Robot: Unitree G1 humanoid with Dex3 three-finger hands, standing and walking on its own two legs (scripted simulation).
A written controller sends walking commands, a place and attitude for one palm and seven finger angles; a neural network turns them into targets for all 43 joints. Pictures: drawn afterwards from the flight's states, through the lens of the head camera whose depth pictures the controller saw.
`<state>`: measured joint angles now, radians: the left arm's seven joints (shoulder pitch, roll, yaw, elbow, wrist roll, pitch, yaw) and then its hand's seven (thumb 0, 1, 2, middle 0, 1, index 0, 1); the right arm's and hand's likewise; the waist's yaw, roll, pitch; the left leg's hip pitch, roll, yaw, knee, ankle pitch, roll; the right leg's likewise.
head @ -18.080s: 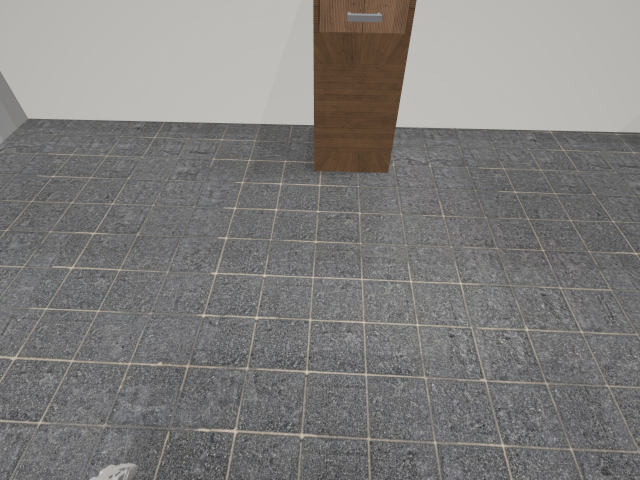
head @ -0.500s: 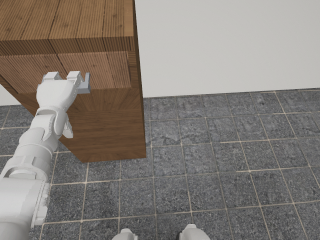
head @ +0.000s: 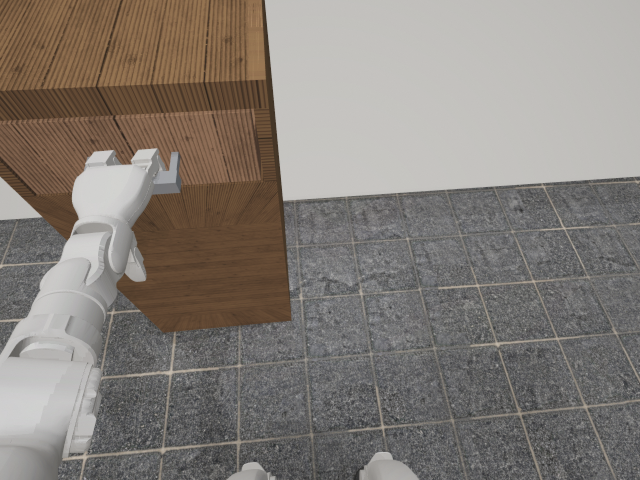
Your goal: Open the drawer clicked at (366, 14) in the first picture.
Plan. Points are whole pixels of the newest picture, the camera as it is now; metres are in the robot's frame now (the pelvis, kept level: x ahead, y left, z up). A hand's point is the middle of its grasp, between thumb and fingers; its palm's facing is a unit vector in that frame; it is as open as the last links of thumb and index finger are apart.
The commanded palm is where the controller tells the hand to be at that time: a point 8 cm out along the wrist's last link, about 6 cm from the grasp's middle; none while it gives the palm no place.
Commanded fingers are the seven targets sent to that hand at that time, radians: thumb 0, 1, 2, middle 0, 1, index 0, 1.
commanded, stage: close the thumb around the handle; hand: left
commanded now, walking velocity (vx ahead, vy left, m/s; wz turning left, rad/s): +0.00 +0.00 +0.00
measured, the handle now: (131, 173) +0.52 +0.25 +0.03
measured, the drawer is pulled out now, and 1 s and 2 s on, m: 0.00 0.01 0.13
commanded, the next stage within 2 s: pull the drawer open in 0.68 s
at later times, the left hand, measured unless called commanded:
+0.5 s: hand (134, 215) +0.46 +0.24 +0.01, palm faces -0.08 -0.03 -1.00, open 7.2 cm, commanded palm +0.43 +0.23 +0.06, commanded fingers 0.00 0.90 0.90 -0.40 -1.35 -0.40 -1.35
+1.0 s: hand (134, 219) +0.45 +0.24 +0.01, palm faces -0.07 -0.03 -1.00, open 5.9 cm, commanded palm +0.41 +0.23 +0.06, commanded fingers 0.00 0.90 0.90 -0.40 -1.35 -0.40 -1.35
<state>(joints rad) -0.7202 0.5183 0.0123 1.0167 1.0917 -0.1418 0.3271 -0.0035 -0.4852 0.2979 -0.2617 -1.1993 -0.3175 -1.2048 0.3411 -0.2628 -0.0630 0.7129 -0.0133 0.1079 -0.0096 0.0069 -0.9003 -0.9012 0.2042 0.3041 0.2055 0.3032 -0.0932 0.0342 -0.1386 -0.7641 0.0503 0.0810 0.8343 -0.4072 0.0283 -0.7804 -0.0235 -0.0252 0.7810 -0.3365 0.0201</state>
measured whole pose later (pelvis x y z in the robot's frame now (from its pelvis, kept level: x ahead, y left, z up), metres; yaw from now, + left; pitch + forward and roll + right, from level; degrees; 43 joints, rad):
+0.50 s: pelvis +0.01 +0.00 +0.00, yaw +0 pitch +19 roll -1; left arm -0.71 0.49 -0.01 1.01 1.09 -0.09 0.33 0.00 0.48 0.72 -0.32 -1.30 -0.37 -1.29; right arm 0.34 -0.25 -0.07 0.72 -0.01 0.11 0.00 0.01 -0.90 -0.90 0.20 0.30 0.21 0.30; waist -0.09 0.04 -0.14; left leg -0.74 0.05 0.08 0.82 -0.41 0.02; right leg -0.76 -0.02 -0.03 0.77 -0.34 0.02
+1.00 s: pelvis +0.01 -0.01 +0.00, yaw +0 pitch +19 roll -1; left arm -0.63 0.48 -0.01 0.94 1.08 -0.07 0.33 0.00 0.72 0.79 -0.29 -1.32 -0.33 -1.33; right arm 0.33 -0.26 -0.08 0.71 -0.01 0.12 0.00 0.01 -0.90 -0.90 0.20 0.30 0.20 0.30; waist -0.07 0.05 -0.15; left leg -0.71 0.05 0.08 0.80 -0.41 0.02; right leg -0.73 -0.02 -0.03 0.76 -0.35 0.01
